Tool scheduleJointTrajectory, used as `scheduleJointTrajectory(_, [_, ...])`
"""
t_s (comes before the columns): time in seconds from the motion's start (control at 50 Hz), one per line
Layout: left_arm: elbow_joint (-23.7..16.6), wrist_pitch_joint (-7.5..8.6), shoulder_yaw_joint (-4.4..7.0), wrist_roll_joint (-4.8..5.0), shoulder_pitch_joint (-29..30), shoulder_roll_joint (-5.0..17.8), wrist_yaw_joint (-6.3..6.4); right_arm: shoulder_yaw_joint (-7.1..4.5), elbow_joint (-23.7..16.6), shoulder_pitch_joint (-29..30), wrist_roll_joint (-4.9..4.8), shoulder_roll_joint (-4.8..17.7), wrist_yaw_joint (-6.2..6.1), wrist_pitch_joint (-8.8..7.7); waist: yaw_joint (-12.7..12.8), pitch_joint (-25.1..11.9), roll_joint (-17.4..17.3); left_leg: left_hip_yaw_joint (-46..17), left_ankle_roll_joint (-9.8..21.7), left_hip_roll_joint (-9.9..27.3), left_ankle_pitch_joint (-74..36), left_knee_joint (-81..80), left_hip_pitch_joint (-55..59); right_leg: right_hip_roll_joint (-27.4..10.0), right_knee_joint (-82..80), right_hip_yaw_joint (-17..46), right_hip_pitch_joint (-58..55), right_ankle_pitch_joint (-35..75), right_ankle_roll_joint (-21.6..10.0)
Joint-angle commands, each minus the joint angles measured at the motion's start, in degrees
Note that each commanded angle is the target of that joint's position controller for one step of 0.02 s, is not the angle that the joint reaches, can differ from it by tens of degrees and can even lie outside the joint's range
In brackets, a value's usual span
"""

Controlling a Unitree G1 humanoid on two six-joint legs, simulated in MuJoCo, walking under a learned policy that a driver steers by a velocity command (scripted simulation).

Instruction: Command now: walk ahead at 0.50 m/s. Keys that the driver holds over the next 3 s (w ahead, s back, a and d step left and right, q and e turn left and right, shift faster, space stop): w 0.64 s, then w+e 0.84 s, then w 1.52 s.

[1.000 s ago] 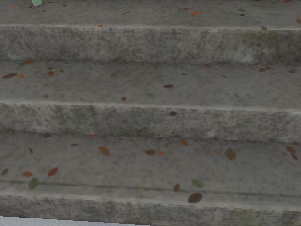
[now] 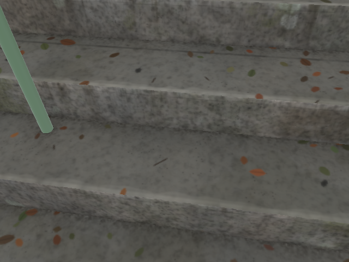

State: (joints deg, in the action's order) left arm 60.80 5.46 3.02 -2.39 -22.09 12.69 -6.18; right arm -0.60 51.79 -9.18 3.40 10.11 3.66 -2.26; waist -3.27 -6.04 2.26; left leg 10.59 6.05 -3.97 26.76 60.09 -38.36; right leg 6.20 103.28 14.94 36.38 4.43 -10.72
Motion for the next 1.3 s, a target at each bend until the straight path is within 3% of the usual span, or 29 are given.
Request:
scheduleJointTrajectory(0.02, [-14.96,0.19,-3.05,-0.38,6.55,-9.30,4.92,-0.11,8.90,-8.05,-3.53,-5.09,-1.81,-2.97,9.62,1.40,1.54,-28.77,6.30,17.12,-9.30,-35.33,17.43,-4.18,18.33,-1.85,21.66,-14.21,0.95])
scheduleJointTrajectory(0.08, [-16.02,-2.21,-3.90,1.79,9.50,-9.23,8.02,1.20,11.27,-10.33,-1.40,-5.23,-3.50,-6.15,7.38,10.99,-0.08,-18.15,5.13,15.08,-21.17,-41.53,8.35,-2.85,20.90,-8.06,27.56,-16.64,3.29])
scheduleJointTrajectory(0.1, [-15.84,-3.84,-4.72,2.07,10.87,-4.47,3.14,1.18,6.89,-3.38,4.46,-3.35,0.15,-4.61,8.72,6.09,-8.96,-17.96,7.26,13.02,-20.83,-41.75,9.00,-5.63,27.33,-6.21,34.91,-13.65,-3.15])
scheduleJointTrajectory(0.16, [-19.80,-3.03,-4.92,-0.13,19.50,-2.65,1.78,1.83,11.32,-16.55,6.58,-1.15,1.13,-2.43,5.44,3.76,-0.96,-16.18,5.76,11.79,-14.56,-41.29,20.13,-7.26,17.71,-7.65,46.59,-6.28,-6.73])
scheduleJointTrajectory(0.18, [-26.35,-2.45,-6.70,2.25,29.57,-11.36,6.39,0.52,12.93,-17.91,-3.98,0.79,-1.79,-4.91,4.86,14.19,-2.24,-14.01,3.35,12.92,-10.26,-50.39,15.59,-7.02,13.45,-16.05,41.97,-21.69,0.84])
scheduleJointTrajectory(0.2, [-28.77,-2.43,-7.06,1.95,32.98,-9.27,7.82,1.14,13.16,-18.75,-5.32,0.47,-4.08,-5.83,4.70,15.94,-0.42,-15.85,2.80,13.06,-11.90,-54.19,12.74,-11.45,3.12,-17.51,36.90,-23.17,3.63])
scheduleJointTrajectory(0.24, [-29.18,-3.44,-6.75,1.98,30.15,-7.26,7.76,-0.27,11.83,-21.36,-4.78,4.55,-6.73,-5.66,3.41,10.45,-4.50,-13.26,4.96,13.76,-31.29,-61.76,19.88,-12.87,-12.11,-21.83,21.79,-23.64,4.65])
scheduleJointTrajectory(0.26, [-29.74,-6.64,-7.29,1.70,32.76,-4.59,3.08,0.89,9.13,-16.46,1.31,6.16,1.22,-4.23,8.36,-2.25,-18.38,-11.88,9.01,16.27,-54.58,-56.92,11.92,-7.47,-15.47,-19.62,7.39,-21.54,2.47])
scheduleJointTrajectory(0.32, [-25.71,-7.57,-3.77,0.24,22.11,3.01,0.79,-2.62,7.52,-14.54,-1.47,14.62,4.15,-5.60,11.57,-5.13,-14.70,-8.13,11.94,19.42,-102.59,-42.71,39.40,-0.53,-38.48,-26.62,6.34,-24.19,4.35])
scheduleJointTrajectory(0.34, [-19.11,-4.09,-3.47,2.03,8.57,-1.84,5.30,-3.88,6.15,-16.88,-5.08,12.86,-2.68,-5.57,12.35,-12.88,-7.55,-5.77,5.13,16.38,-105.64,-26.68,44.91,1.34,-43.63,-27.20,-8.17,-39.13,2.44])
scheduleJointTrajectory(0.38, [-11.74,-3.12,0.54,1.74,-6.41,9.08,8.72,-2.89,0.43,-14.83,-5.27,4.51,-3.33,-5.83,14.11,-15.46,12.57,-8.73,-0.89,2.55,-48.45,12.77,13.17,-17.03,-70.90,23.96,-28.46,-45.50,-7.00])
scheduleJointTrajectory(0.4, [-11.27,-4.28,-1.27,-4.06,-13.25,9.40,5.43,-2.39,6.15,-12.38,-0.27,1.07,3.63,-2.73,19.12,-3.33,16.53,-32.12,3.25,-6.27,-29.48,36.64,-15.41,-16.89,-82.36,42.27,-28.35,-50.13,-7.42])
scheduleJointTrajectory(0.46, [-3.70,-2.34,-1.48,-0.78,-1.63,-1.90,2.87,-1.49,0.31,-5.41,-0.89,-0.49,2.22,-3.00,7.08,0.73,-4.03,-30.22,9.29,-3.20,-27.39,51.61,-31.86,-18.32,-72.15,19.91,-23.52,-17.32,-7.94])
scheduleJointTrajectory(0.52, [1.41,2.36,-2.52,2.94,1.62,-8.25,6.55,2.15,-9.91,0.74,0.70,-10.01,-3.45,-1.52,-2.11,5.99,-0.68,-21.22,2.74,1.30,-16.25,57.42,-26.96,-14.79,-78.24,2.15,-12.05,-23.41,2.37])
scheduleJointTrajectory(0.56, [0.05,3.83,-2.40,1.96,4.47,-5.61,6.63,1.88,-11.81,2.91,-0.53,-5.23,-4.08,-0.31,-2.50,10.20,-4.70,-15.73,-0.12,3.67,-19.58,47.23,-23.75,-12.99,-83.60,-3.67,-3.42,-18.61,2.59])
scheduleJointTrajectory(0.58, [-4.38,2.10,-2.71,-4.75,13.04,-3.96,4.09,2.00,-9.24,3.15,-1.81,1.37,-0.34,0.72,-1.86,1.19,-4.50,-14.60,4.52,5.76,-22.73,47.52,-25.49,-11.80,-83.71,-6.35,-2.94,-14.84,0.18])
scheduleJointTrajectory(0.64, [5.24,-0.06,-3.85,-5.81,-11.71,-5.84,5.05,4.03,-10.41,9.73,-1.12,-2.50,0.68,-0.20,5.36,4.66,0.13,-17.73,9.59,5.72,-12.74,66.72,-54.78,-17.76,-83.56,1.67,-28.48,-14.09,-3.60])
scheduleJointTrajectory(0.66, [3.25,2.68,-2.36,3.36,-10.23,-1.10,6.73,4.29,-18.79,18.76,-1.69,-10.01,-3.65,-1.17,3.91,14.66,0.72,-8.70,2.63,6.91,-5.38,65.31,-50.79,-18.66,-90.92,1.93,-22.07,-15.97,-2.55])
scheduleJointTrajectory(0.68, [7.91,1.09,-4.77,-5.47,-17.96,-6.16,5.19,4.74,-15.34,22.68,-1.13,0.42,-1.69,-0.58,8.52,0.59,-4.84,-13.29,7.92,8.79,-13.60,52.78,-54.76,-15.71,-83.70,0.78,-33.88,-19.27,-1.72])
scheduleJointTrajectory(0.74, [6.26,-0.41,-4.87,-3.48,-17.30,-5.55,0.55,5.46,-21.81,39.66,0.35,-2.24,-0.64,3.24,10.13,6.37,2.93,-6.15,6.85,11.63,-10.06,29.17,-29.99,-17.52,-100.92,-2.93,-10.08,-12.54,-3.55])
scheduleJointTrajectory(0.84, [2.19,3.18,-0.53,1.41,-12.36,8.73,-0.32,3.49,-14.47,20.96,-1.68,1.59,1.24,3.02,-0.88,-5.03,8.88,0.49,2.72,-0.58,-7.25,1.45,3.44,-20.17,-84.74,-10.03,-33.48,76.01,-1.80])
scheduleJointTrajectory(0.86, [2.10,2.71,0.90,0.29,-9.42,8.89,-0.22,2.03,-10.56,7.79,-0.16,3.90,0.01,3.10,-5.47,-11.67,6.84,-8.93,4.68,2.68,-22.72,-5.56,20.04,-18.75,-70.25,-8.80,-28.50,69.19,2.08])
scheduleJointTrajectory(0.88, [1.28,2.92,-1.97,-3.77,-19.45,-0.72,-1.64,2.02,-6.16,-6.55,-2.92,5.78,-0.11,2.40,-4.35,-31.39,-14.20,-38.43,16.05,16.17,-23.58,-16.76,52.73,-11.85,-52.82,-4.35,-4.19,35.63,1.96])
scheduleJointTrajectory(0.9, [4.34,0.97,-1.11,-1.15,-16.67,-2.33,-2.25,0.30,-1.33,-20.00,-0.43,8.80,-1.18,2.48,-10.00,-27.95,-18.57,-62.73,19.10,25.50,-9.34,-34.01,48.80,-2.71,-21.49,0.68,4.71,-5.24,3.18])
scheduleJointTrajectory(0.94, [2.44,0.40,0.65,0.51,-5.23,-3.00,-1.41,-0.71,4.48,-11.44,-2.00,10.27,-1.58,-1.56,-3.58,-1.89,-11.07,-52.09,11.78,23.43,8.85,-37.68,24.97,-3.68,12.70,2.03,22.43,1.09,1.31])
scheduleJointTrajectory(1.0, [-2.85,-1.05,-1.50,-0.01,4.85,-7.96,0.50,3.76,7.48,1.99,-1.88,-8.54,-1.24,-1.96,5.47,-2.46,2.82,-27.26,6.80,21.69,-15.54,-35.53,18.52,-7.56,14.61,-0.46,25.07,-2.95,-6.17])
scheduleJointTrajectory(1.04, [-4.66,-2.52,-2.38,0.02,7.49,-10.29,0.08,3.51,8.92,1.23,-0.96,-9.31,-1.84,-3.16,9.06,0.80,0.89,-13.80,3.63,18.17,-21.82,-37.15,16.62,-9.10,12.72,-3.77,29.27,-5.27,-8.03])
scheduleJointTrajectory(1.18, [-16.89,-4.38,-5.49,2.44,26.48,-5.03,1.95,4.18,14.11,-14.00,5.93,-3.38,-0.49,-3.50,6.06,1.04,-0.39,-3.70,4.41,18.02,-14.79,-48.72,26.06,-13.06,8.18,-11.32,45.67,-8.90,-9.11])
scheduleJointTrajectory(1.3, [-19.37,-7.38,-5.21,1.99,32.72,-5.45,-0.48,2.48,11.41,-18.91,0.41,9.23,1.28,-4.79,6.74,0.53,-9.16,6.75,7.73,21.28,-82.11,-51.18,26.43,-6.74,-18.63,-25.53,14.71,-20.31,-2.03])
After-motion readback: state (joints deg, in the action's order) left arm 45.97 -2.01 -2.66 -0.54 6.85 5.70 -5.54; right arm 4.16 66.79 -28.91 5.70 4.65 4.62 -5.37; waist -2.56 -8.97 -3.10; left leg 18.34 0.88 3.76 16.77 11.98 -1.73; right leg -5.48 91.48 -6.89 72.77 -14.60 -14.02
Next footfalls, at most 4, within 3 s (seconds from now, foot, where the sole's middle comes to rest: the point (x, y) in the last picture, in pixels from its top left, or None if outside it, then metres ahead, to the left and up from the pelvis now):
0.34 right None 0.37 -0.14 -0.53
0.84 left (147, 161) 0.72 0.09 -0.36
1.34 right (225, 73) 0.94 -0.19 -0.20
1.82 left None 1.27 -0.07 -0.03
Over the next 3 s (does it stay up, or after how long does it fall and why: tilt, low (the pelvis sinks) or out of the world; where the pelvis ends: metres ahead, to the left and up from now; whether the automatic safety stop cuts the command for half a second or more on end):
stays up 1.65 -0.37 0.93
